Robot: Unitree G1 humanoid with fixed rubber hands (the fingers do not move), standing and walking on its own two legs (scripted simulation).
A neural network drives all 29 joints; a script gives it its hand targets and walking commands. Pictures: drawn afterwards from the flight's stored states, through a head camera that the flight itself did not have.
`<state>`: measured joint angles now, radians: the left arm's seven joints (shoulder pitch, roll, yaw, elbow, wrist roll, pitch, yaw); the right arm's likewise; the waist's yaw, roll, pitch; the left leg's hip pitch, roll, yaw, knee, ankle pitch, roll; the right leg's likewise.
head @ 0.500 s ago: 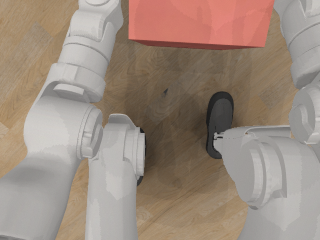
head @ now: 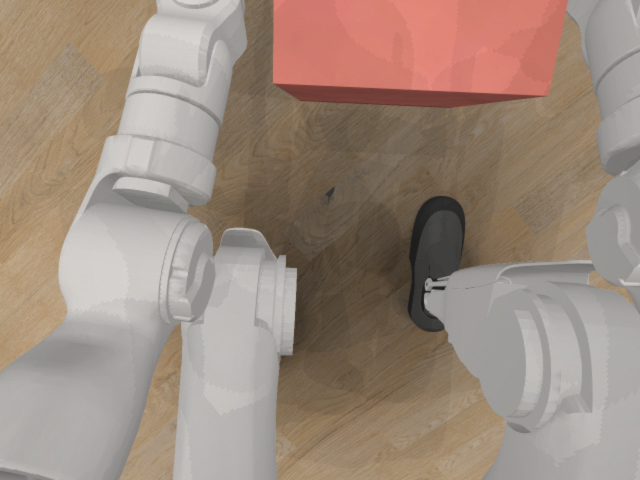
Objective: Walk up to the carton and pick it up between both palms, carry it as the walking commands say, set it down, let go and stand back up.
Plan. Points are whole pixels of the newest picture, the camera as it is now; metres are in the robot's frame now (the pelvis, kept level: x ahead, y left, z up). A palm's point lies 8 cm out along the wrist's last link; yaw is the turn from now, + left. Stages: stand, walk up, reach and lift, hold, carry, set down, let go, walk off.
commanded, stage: reach and lift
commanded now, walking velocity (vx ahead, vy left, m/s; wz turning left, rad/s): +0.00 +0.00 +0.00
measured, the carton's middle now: out of the picture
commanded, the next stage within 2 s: none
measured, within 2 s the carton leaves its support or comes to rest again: leaves its support in 0.08 s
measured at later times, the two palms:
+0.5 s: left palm out of the picture +0.56 +0.09 -0.11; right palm out of the picture +0.56 -0.20 -0.11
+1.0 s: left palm out of the picture +0.54 +0.09 -0.05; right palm out of the picture +0.54 -0.20 -0.05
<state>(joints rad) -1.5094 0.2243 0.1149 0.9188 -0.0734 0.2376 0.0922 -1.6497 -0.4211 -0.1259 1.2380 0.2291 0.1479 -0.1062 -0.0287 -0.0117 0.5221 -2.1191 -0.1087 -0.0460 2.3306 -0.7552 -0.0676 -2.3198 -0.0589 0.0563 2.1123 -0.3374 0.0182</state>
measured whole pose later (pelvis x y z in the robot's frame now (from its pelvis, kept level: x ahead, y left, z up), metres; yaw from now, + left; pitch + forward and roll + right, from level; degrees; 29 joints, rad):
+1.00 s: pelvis -0.01 +0.00 +0.08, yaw +0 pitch +27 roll +5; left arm -1.39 0.16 0.29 0.65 0.02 0.41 0.11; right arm -1.46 -0.22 -0.34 0.75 0.01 0.37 -0.18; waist -0.04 -0.01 0.53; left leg -1.84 -0.06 0.01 2.07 -0.71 -0.05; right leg -2.06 0.02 0.12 1.90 -0.32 0.04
